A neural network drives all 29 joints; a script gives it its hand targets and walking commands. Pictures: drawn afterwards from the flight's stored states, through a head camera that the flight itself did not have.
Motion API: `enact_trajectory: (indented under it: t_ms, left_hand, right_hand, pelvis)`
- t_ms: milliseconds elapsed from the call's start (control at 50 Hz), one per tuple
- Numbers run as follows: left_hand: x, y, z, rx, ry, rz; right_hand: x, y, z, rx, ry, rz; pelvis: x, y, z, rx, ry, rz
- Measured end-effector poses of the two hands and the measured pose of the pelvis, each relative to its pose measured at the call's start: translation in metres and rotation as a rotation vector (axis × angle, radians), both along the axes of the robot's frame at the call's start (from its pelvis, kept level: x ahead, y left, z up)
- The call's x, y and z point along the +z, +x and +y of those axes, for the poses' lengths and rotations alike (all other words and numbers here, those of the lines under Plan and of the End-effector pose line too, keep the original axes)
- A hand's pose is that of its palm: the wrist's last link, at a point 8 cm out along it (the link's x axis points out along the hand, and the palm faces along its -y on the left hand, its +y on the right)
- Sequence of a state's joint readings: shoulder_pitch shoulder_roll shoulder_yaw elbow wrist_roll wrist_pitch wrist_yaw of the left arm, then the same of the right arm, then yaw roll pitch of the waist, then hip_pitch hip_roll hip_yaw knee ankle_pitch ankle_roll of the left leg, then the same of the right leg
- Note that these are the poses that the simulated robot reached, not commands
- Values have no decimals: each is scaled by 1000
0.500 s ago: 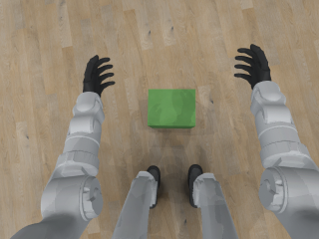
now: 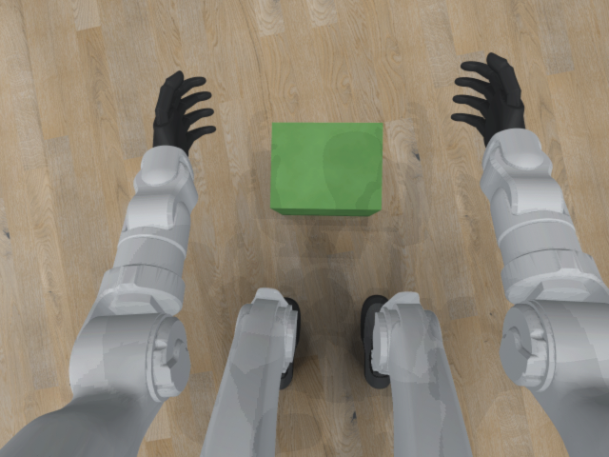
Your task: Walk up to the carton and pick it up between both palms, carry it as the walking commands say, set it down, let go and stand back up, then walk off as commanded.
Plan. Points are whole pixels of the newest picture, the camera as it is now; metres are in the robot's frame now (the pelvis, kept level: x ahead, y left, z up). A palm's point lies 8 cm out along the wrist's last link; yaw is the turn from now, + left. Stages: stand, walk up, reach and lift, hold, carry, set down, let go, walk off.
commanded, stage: reach and lift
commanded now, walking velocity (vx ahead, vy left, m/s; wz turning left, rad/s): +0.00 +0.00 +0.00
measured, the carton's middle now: (326, 175) +0.49 +0.02 -0.45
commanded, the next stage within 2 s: none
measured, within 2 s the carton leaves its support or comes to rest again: neither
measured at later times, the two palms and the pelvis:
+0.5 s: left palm (211, 165) +0.47 +0.20 -0.27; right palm (452, 156) +0.50 -0.18 -0.27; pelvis -0.02 +0.00 -0.12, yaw +1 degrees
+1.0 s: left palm (228, 180) +0.47 +0.20 -0.37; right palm (433, 172) +0.49 -0.18 -0.37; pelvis -0.03 +0.00 -0.18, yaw +1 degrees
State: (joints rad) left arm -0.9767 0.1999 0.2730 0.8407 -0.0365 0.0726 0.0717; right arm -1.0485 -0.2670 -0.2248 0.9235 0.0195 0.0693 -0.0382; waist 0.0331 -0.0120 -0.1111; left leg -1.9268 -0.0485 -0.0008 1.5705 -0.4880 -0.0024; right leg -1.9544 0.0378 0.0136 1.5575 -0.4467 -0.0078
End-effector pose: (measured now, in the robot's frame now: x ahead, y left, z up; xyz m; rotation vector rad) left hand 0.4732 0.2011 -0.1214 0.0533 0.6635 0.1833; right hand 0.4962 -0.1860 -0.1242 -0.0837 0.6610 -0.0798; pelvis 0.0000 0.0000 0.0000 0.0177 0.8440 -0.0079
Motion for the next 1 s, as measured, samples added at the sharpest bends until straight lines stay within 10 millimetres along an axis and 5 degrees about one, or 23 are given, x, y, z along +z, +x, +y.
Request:
enact_trajectory:
  t_ms: [580,860,1000]
  left_hand:
    - [-167,0,-2,28,-18,49]
    - [-240,-8,-4,16,-29,113]
    - [-249,-5,0,16,-23,121]
  right_hand:
    - [-169,-2,5,-29,5,46]
    - [-238,-11,8,-33,14,102]
    - [-248,-8,6,-26,5,112]
  pelvis:
    - [-133,-22,-2,10,1,-78]
    - [-173,-31,2,18,-5,-175]
    - [-181,-30,2,20,-4,-204]
